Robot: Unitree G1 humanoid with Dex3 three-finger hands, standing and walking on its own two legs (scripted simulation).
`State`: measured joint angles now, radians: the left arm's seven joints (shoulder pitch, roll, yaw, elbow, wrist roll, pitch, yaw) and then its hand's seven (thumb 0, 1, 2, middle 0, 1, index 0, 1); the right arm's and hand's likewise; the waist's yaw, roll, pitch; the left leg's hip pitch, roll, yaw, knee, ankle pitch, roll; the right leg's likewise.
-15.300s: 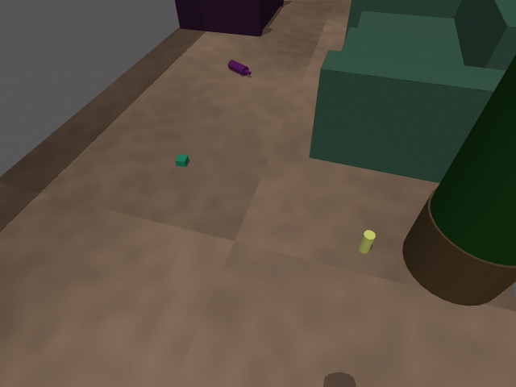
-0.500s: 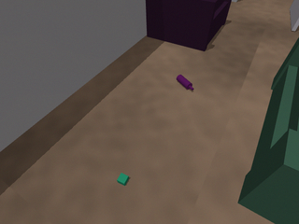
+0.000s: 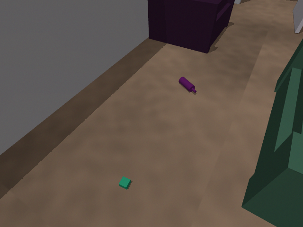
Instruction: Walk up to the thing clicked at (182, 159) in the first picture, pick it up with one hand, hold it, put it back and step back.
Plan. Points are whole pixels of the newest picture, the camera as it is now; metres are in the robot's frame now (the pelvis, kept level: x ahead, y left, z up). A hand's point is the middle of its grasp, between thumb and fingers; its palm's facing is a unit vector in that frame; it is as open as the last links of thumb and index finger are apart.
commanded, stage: stand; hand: left
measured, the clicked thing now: (125, 182) +0.54 +0.23 -0.76
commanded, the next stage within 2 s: walk up in 0.26 s
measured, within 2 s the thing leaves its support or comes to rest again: neither
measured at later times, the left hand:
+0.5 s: hand out of the picture +0.04 +0.31 -0.16, palm faces +0.04 -0.93 -0.36, open 7.4 cm
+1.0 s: hand (64, 217) +0.20 +0.31 -0.17, palm faces -0.08 -0.92 -0.39, open 7.4 cm
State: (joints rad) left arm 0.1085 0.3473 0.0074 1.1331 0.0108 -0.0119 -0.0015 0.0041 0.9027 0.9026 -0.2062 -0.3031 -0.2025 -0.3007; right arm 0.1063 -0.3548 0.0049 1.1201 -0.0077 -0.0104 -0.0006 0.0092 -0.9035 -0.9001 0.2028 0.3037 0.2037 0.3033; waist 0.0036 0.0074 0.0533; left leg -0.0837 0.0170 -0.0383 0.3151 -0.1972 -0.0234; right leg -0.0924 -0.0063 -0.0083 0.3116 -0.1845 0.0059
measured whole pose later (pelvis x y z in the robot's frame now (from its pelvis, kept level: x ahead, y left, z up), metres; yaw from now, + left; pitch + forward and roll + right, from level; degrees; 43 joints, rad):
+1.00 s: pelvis +0.11 +0.04 -0.03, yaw -3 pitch -3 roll -1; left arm 0.16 0.39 0.05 0.94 0.02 0.04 -0.02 0.00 0.90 0.90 -0.20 -0.30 -0.20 -0.30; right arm 0.19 -0.39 -0.05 0.89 0.01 0.00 -0.02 0.01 -0.90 -0.90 0.21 0.30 0.21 0.30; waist -0.01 0.02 0.17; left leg -0.24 0.08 0.05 0.71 -0.39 -0.01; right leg -0.29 0.01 0.00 0.64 -0.29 -0.01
